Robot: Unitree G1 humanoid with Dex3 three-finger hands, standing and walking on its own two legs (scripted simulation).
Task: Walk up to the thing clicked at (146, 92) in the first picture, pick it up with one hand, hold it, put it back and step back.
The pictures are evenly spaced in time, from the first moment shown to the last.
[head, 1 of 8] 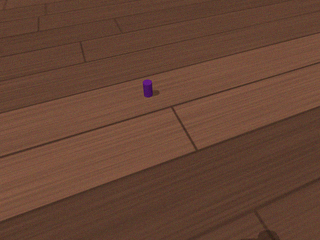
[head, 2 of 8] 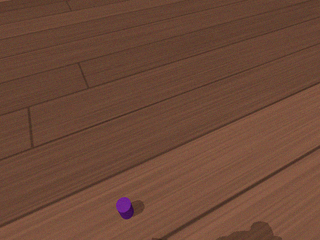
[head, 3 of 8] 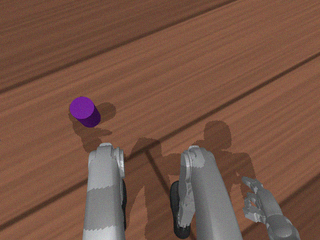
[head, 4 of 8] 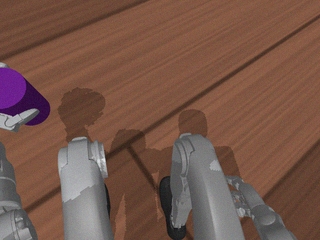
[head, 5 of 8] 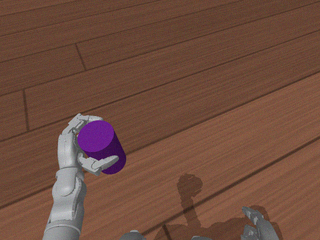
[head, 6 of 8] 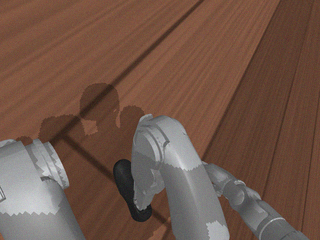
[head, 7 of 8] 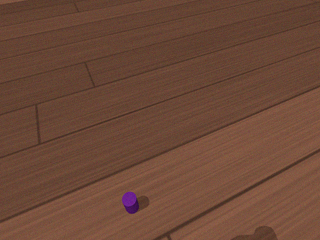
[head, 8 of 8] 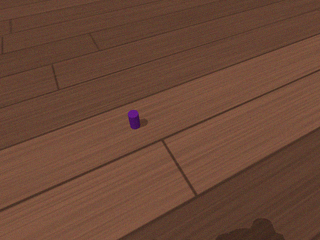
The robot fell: no
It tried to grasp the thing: yes
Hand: left
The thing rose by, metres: 0.69
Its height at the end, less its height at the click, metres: +0.00
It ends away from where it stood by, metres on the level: 0.01
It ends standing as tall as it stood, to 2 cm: yes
